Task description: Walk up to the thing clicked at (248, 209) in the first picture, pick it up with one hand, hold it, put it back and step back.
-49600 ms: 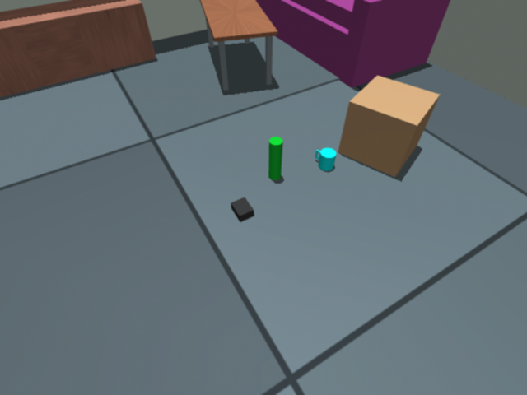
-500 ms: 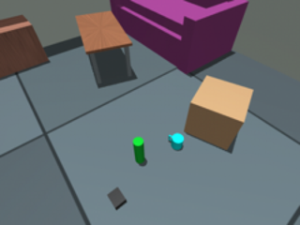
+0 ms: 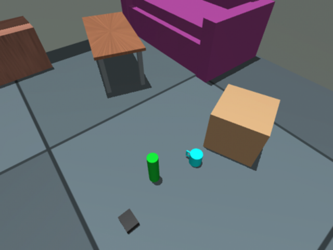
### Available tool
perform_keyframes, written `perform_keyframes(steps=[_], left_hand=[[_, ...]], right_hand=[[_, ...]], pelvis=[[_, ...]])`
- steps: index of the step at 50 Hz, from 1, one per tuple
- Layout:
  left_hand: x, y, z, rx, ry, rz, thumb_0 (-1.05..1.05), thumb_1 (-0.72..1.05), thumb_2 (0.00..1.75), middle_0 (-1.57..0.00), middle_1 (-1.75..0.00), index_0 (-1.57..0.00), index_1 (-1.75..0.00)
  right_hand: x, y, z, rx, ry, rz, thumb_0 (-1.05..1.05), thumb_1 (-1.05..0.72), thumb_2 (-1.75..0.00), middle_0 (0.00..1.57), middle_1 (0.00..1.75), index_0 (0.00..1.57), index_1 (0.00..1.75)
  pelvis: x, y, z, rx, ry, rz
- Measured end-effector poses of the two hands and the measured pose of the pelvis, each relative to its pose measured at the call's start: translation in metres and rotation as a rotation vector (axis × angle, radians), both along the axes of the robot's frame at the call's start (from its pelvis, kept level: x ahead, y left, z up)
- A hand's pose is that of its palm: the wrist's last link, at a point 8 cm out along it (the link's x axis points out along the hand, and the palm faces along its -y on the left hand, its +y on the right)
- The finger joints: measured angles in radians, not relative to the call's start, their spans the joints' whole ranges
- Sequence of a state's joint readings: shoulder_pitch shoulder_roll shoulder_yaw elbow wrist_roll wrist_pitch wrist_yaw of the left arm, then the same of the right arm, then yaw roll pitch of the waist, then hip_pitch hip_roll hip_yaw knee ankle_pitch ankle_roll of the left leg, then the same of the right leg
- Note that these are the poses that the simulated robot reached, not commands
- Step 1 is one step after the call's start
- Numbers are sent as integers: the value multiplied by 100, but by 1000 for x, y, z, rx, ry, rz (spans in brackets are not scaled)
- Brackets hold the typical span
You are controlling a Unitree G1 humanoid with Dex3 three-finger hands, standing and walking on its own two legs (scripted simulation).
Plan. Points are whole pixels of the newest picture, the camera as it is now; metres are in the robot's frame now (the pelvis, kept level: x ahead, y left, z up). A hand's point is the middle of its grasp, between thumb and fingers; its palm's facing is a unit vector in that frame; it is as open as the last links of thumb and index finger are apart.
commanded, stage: stand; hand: left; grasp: from above
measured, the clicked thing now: (128, 221) +0.40 +0.24 -0.76
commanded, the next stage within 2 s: step back in 0.24 s
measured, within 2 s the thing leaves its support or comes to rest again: neither
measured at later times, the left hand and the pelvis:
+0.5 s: hand out of the picture +0.08 +0.29 -0.17, palm faces -0.02 -0.92 -0.38, open 7.3 cm; pelvis -0.03 +0.02 -0.02, yaw +0 degrees
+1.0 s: hand out of the picture -0.04 +0.27 -0.16, palm faces -0.08 -0.92 -0.39, open 7.3 cm; pelvis -0.13 +0.02 -0.02, yaw -4 degrees
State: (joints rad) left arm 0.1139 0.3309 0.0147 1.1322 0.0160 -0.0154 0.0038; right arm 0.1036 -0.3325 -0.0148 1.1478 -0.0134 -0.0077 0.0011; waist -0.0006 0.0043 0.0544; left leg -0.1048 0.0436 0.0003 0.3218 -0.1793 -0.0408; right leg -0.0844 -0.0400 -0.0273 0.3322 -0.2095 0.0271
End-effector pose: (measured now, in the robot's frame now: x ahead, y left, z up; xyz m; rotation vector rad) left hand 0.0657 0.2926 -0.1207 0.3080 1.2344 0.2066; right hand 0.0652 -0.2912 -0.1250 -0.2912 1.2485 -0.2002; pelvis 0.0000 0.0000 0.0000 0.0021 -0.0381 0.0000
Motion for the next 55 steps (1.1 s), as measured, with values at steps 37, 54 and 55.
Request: perform_keyframes(steps=[37,54,55], left_hand=[[-12,47,-18,43,-59,-84,0,91,90,-20,-30,-21,-30],[-113,24,5,65,-76,-67,0,90,90,-21,-30,-21,-30],[-114,26,5,67,-96,-66,0,90,90,-21,-30,-21,-30]], right_hand=[[-73,10,3,-95,-10,-11,0,-90,-90,21,30,20,30],[-149,-7,-13,-59,-13,-13,0,-90,-90,21,30,20,30],[-154,-6,-13,-64,-3,-3,0,-90,-90,21,30,20,30]], pelvis=[[-77,31,-20,-16,21,-41],[-150,20,-18,14,10,-37],[-156,21,-19,12,11,-28]])
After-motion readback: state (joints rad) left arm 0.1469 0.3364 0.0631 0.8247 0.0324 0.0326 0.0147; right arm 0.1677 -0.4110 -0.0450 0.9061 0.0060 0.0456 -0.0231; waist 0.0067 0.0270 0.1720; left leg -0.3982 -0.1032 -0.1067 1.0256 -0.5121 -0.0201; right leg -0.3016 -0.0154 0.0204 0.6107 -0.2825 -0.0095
